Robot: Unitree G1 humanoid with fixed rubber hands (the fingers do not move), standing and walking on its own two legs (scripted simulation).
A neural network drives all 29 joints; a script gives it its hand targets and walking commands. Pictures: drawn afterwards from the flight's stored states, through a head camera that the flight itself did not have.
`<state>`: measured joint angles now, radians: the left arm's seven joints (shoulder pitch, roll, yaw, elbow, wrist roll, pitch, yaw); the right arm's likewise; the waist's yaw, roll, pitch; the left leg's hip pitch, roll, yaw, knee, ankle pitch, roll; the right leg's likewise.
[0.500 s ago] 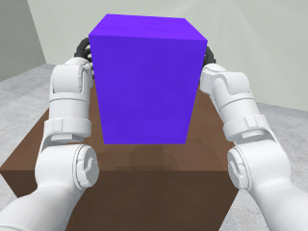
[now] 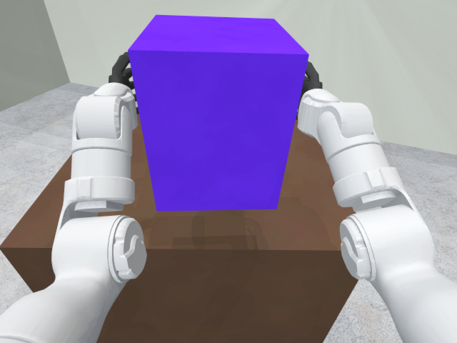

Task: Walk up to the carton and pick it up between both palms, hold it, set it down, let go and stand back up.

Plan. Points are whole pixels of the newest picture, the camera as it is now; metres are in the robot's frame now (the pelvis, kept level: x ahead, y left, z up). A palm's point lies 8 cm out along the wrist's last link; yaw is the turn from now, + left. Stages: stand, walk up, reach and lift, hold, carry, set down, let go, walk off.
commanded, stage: hold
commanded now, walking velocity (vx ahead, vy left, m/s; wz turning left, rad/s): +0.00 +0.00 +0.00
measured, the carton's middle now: (216, 112) +0.40 +0.01 +0.27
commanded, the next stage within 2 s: none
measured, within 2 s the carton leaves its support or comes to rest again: neither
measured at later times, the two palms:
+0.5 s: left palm (120, 98) +0.38 +0.15 +0.31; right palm (310, 103) +0.37 -0.14 +0.30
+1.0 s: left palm (122, 97) +0.38 +0.15 +0.31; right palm (310, 103) +0.38 -0.14 +0.30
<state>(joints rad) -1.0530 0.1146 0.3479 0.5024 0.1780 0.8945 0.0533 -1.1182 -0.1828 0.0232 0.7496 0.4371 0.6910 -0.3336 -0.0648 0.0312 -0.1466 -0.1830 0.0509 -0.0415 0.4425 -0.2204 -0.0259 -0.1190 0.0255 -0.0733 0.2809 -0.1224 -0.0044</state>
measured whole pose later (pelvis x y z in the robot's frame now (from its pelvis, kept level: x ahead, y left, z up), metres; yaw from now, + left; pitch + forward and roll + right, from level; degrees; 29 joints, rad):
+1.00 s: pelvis +0.00 +0.00 +0.00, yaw +0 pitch -2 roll -2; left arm -1.08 0.12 0.36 0.56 0.18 0.88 0.06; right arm -1.14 -0.18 0.02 0.79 0.43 0.69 -0.33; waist -0.06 0.03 -0.15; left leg -0.19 0.05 -0.04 0.44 -0.21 -0.03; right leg -0.13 0.03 -0.07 0.28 -0.12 -0.01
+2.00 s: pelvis +0.00 +0.00 +0.00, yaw +0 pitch -3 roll -2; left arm -1.06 0.11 0.35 0.53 0.18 0.89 0.06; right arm -1.13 -0.19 0.02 0.77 0.44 0.70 -0.33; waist -0.06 0.03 -0.15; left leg -0.18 0.05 -0.04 0.45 -0.22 -0.03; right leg -0.12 0.03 -0.07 0.28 -0.12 -0.01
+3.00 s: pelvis +0.00 +0.00 +0.00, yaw +0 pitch -2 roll -2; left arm -1.06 0.11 0.35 0.54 0.18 0.89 0.06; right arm -1.13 -0.19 0.03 0.79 0.44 0.70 -0.33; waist -0.06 0.03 -0.16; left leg -0.18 0.05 -0.04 0.45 -0.22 -0.03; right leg -0.12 0.03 -0.06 0.28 -0.12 0.00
